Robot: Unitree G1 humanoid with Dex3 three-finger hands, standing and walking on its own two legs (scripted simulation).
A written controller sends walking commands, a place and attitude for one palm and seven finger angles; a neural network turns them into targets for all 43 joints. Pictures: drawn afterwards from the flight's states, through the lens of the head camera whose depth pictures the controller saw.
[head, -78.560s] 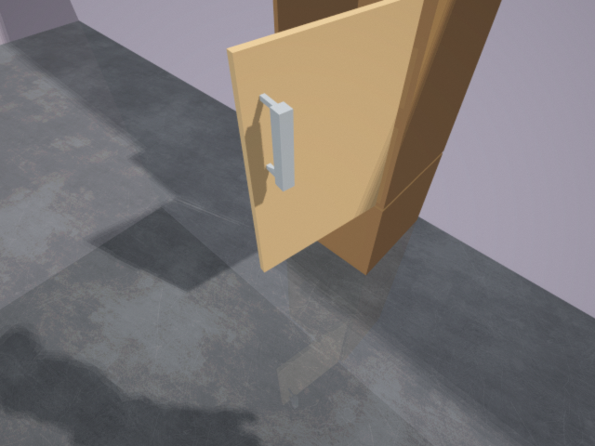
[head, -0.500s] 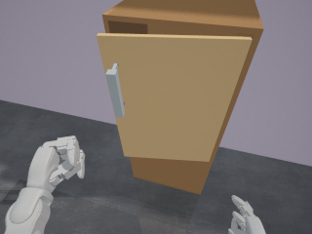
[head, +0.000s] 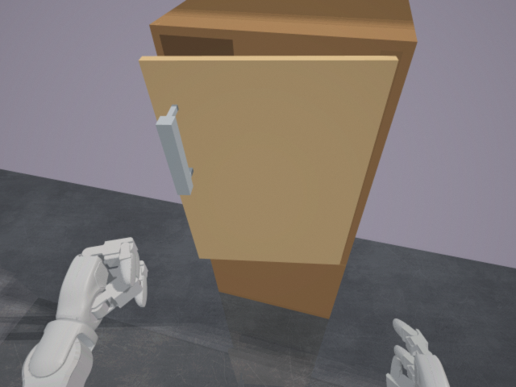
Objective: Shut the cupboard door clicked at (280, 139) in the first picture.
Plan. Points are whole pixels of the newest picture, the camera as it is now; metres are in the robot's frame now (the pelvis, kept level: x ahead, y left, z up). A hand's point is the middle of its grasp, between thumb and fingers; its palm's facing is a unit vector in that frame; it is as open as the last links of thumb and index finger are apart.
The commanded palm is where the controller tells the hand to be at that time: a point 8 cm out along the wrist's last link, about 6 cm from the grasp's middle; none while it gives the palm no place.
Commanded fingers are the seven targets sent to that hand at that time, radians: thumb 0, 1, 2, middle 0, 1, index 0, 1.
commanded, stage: bring the fist close to the handle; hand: left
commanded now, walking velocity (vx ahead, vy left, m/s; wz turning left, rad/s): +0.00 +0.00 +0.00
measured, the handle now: (179, 151) +0.50 +0.20 +0.11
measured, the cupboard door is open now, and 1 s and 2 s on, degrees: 11 11 6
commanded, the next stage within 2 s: push the door shut along its arc in 1.30 s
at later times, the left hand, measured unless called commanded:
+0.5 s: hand (166, 221) +0.32 +0.17 +0.12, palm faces -0.01 -1.00 -0.02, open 3.1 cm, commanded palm +0.30 +0.21 +0.11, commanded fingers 0.00 0.90 0.90 -1.30 -1.50 -1.30 -1.50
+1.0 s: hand (194, 189) +0.40 +0.14 +0.11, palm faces +0.01 -1.00 -0.01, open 3.1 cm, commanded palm +0.37 +0.19 +0.11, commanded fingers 0.00 0.90 0.90 -1.30 -1.50 -1.30 -1.50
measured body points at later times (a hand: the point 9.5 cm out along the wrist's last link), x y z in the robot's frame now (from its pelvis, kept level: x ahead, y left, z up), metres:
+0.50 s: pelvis +0.01 +0.02 +0.00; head +0.02 +0.01 +0.45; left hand +0.31 +0.22 +0.12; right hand +0.17 -0.21 -0.08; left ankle +0.02 +0.13 -0.71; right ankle +0.00 -0.09 -0.71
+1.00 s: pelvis +0.00 +0.01 +0.00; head +0.02 +0.00 +0.45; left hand +0.39 +0.20 +0.12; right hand +0.12 -0.24 -0.10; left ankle +0.02 +0.13 -0.71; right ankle +0.00 -0.09 -0.71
